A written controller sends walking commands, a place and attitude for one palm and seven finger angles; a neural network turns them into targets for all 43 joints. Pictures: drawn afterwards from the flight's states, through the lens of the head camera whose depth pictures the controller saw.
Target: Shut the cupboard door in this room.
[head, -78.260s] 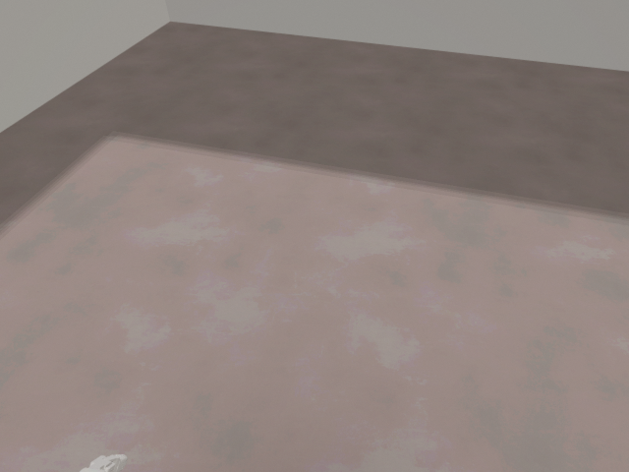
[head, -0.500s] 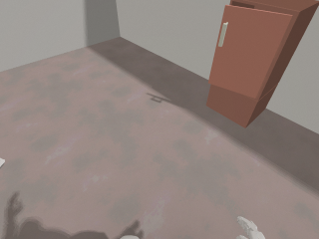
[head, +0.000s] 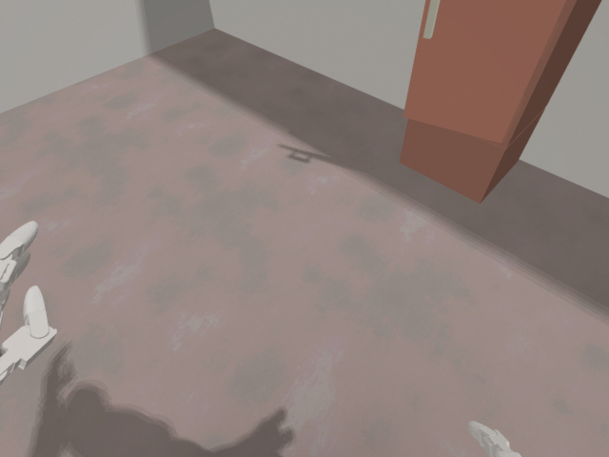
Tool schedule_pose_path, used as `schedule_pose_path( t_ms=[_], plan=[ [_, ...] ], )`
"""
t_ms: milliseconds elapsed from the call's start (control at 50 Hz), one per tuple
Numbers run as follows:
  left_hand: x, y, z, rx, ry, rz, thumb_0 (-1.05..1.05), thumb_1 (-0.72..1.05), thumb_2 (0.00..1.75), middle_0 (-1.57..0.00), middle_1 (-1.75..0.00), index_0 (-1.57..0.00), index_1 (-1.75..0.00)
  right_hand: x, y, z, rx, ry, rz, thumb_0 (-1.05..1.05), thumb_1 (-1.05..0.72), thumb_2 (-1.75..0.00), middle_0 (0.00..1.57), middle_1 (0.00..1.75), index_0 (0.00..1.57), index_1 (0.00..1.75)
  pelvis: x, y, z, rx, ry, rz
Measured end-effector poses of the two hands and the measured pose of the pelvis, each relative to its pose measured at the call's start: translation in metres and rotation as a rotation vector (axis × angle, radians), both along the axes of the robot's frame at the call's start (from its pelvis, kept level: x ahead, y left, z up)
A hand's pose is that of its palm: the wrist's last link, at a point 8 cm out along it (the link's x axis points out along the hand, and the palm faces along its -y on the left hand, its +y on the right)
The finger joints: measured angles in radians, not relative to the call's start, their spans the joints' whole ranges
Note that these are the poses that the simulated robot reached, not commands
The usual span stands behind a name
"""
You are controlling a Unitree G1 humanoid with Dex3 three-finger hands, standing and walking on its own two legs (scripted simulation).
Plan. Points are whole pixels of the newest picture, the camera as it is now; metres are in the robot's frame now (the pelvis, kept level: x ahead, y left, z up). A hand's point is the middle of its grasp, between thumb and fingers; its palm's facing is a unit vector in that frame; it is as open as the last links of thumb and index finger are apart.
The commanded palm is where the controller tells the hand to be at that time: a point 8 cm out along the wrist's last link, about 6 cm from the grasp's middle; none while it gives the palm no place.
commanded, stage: let the arm hang, fingers relaxed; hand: left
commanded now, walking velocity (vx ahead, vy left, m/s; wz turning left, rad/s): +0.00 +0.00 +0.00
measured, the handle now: (434, 10) +1.39 -0.39 +0.00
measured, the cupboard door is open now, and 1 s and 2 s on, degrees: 14 14 14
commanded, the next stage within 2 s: look to check the result in 1.04 s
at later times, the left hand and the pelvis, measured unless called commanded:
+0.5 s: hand out of the picture +0.05 +0.22 -0.16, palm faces +0.02 -0.98 -0.22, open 7.1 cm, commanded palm none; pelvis +0.00 +0.03 +0.01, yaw +0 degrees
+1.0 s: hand out of the picture -0.04 +0.22 -0.17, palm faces +0.01 -0.99 -0.12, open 7.4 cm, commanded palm none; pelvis -0.01 +0.07 +0.02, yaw -1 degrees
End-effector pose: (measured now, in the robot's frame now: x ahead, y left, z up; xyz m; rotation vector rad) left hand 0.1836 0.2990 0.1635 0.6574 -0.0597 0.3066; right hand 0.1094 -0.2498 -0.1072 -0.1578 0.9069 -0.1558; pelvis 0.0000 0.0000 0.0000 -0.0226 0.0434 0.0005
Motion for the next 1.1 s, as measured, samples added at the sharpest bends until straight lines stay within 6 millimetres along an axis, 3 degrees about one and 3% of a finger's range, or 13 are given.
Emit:
schedule_pose_path(
  t_ms=[60, 120, 160, 220, 280, 360, 520, 620, 840, 1100],
  plan=[
    [0.005, 0.009, -0.108, -0.234, 0.342, 0.149, 0.0, 0.9, 0.9, -0.2, -0.3, -0.2, -0.3, -0.004, 0.0, -0.023, -0.005, 0.057, 0.014, 0.01, -0.91, -0.89, 0.2, 0.3, 0.2, 0.3, 0.003, 0.01, -0.01, 0.019, 0.004, -0.001],
    [-0.019, -0.023, -0.21, -0.411, 0.721, 0.202, 0.0, 0.91, 0.9, -0.19, -0.29, -0.19, -0.3, -0.01, 0.006, -0.034, -0.003, 0.123, 0.032, 0.01, -0.91, -0.89, 0.2, 0.3, 0.2, 0.29, 0.003, 0.009, -0.014, 0.048, -0.007, -0.001],
    [-0.049, -0.058, -0.254, -0.505, 0.934, 0.183, 0.01, 0.91, 0.9, -0.19, -0.29, -0.19, -0.3, -0.016, 0.011, -0.033, 0.001, 0.173, 0.036, 0.01, -0.91, -0.89, 0.2, 0.3, 0.2, 0.29, 0.003, 0.007, -0.01, 0.041, -0.016, 0.004],
    [-0.095, -0.1, -0.291, -0.665, 1.098, 0.179, -0.01, 0.93, 0.9, -0.2, -0.3, -0.2, -0.3, -0.027, 0.017, -0.025, -0.012, 0.247, 0.034, 0.01, -0.91, -0.89, 0.2, 0.3, 0.2, 0.29, 0.003, 0.004, -0.005, 0.03, -0.023, 0.015],
    [-0.098, -0.096, -0.298, -0.723, 1.054, 0.211, -0.09, 1.0, 0.9, -0.21, -0.3, -0.21, -0.3, -0.037, 0.024, -0.019, -0.038, 0.323, 0.054, 0.01, -0.91, -0.89, 0.2, 0.3, 0.2, 0.29, 0.002, 0.005, -0.002, 0.012, -0.03, 0.04],
    [-0.108, -0.076, -0.298, -0.687, 1.111, 0.238, -0.09, 0.99, 0.9, -0.21, -0.3, -0.21, -0.3, -0.046, 0.035, -0.013, -0.038, 0.351, 0.039, 0.01, -0.91, -0.89, 0.2, 0.3, 0.2, 0.29, 0.002, 0.012, 0.006, 0.006, -0.04, 0.032],
    [-0.147, -0.028, -0.288, -0.587, 1.244, 0.324, -0.03, 0.93, 0.9, -0.2, -0.3, -0.2, -0.3, -0.065, 0.051, -0.017, -0.004, 0.351, -0.023, 0.0, -0.93, -0.89, 0.2, 0.3, 0.2, 0.3, 0.001, 0.032, 0.014, 0.007, -0.066, 0.002],
    [-0.174, -0.013, -0.287, -0.576, 1.302, 0.369, -0.01, 0.92, 0.9, -0.2, -0.3, -0.2, -0.3, -0.088, 0.061, -0.02, 0.005, 0.406, -0.03, 0.0, -0.93, -0.89, 0.2, 0.3, 0.2, 0.29, -0.001, 0.041, 0.015, 0.012, -0.077, -0.007],
    [-0.216, -0.022, -0.298, -0.631, 1.428, 0.373, 0.0, 0.91, 0.9, -0.2, -0.3, -0.2, -0.3, -0.136, 0.089, -0.021, 0.031, 0.519, -0.066, 0.0, -0.91, -0.89, 0.2, 0.3, 0.2, 0.29, -0.005, 0.058, 0.016, 0.016, -0.09, -0.019],
    [-0.224, -0.031, -0.304, -0.668, 1.467, 0.343, 0.0, 0.91, 0.9, -0.2, -0.3, -0.2, -0.3, -0.159, 0.118, -0.022, 0.057, 0.552, -0.107, 0.0, -0.91, -0.89, 0.2, 0.3, 0.2, 0.29, -0.006, 0.073, 0.015, 0.019, -0.086, -0.028]
  ],
)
